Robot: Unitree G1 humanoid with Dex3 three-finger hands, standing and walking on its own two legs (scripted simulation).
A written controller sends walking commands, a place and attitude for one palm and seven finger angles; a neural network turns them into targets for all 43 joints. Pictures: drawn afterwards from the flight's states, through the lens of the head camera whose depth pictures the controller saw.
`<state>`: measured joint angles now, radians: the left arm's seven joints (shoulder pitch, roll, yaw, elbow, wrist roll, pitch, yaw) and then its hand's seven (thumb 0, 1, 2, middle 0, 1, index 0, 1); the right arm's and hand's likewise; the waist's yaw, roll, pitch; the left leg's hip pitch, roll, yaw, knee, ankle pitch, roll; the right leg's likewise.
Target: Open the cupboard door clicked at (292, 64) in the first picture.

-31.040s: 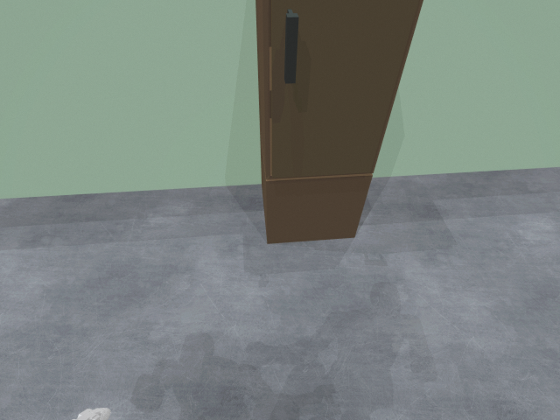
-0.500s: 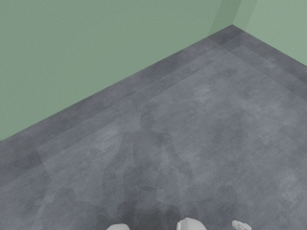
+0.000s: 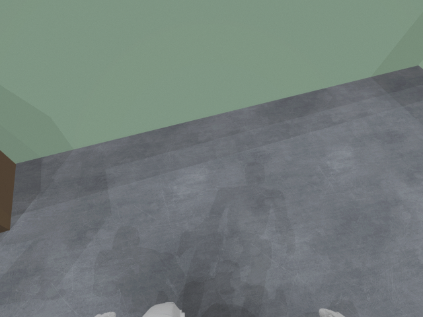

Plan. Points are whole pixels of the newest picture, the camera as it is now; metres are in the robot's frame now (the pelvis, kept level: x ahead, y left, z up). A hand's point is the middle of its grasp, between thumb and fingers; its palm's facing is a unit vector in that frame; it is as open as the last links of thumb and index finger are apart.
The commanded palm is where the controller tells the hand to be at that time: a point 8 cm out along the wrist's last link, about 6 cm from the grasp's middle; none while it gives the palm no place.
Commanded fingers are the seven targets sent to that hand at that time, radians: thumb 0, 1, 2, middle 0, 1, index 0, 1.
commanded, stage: turn to face it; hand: left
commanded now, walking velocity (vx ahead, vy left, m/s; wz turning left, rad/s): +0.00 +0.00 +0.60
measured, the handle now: out of the picture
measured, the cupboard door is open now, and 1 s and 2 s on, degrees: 45 45 45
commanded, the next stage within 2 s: take the last steps up to it in 1.84 s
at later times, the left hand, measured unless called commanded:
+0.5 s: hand out of the picture +0.07 +0.20 -0.15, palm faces +0.26 -0.92 -0.29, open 7.4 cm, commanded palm none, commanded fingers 0.00 0.90 0.90 -0.20 -0.30 -0.20 -0.30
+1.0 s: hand out of the picture -0.05 +0.21 -0.16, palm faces +0.57 -0.78 -0.27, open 7.4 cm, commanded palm none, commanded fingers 0.00 0.90 0.90 -0.20 -0.30 -0.20 -0.30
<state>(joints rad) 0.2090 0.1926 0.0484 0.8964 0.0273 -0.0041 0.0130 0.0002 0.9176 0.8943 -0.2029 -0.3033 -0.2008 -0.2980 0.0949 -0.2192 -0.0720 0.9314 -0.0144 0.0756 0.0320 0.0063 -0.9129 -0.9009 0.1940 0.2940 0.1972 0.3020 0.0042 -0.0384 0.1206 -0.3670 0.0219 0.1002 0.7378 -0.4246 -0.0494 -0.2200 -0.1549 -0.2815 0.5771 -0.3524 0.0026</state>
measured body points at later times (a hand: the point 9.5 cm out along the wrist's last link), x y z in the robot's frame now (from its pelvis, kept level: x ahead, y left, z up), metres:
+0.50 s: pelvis +0.01 -0.03 -0.01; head +0.06 -0.04 +0.44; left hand +0.06 +0.24 -0.13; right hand +0.13 -0.27 -0.17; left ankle -0.02 +0.10 -0.70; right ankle +0.04 -0.15 -0.74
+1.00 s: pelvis +0.01 -0.02 +0.00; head +0.05 +0.02 +0.45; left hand -0.08 +0.25 -0.14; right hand +0.24 -0.17 -0.13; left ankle -0.04 +0.08 -0.73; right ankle +0.07 -0.16 -0.67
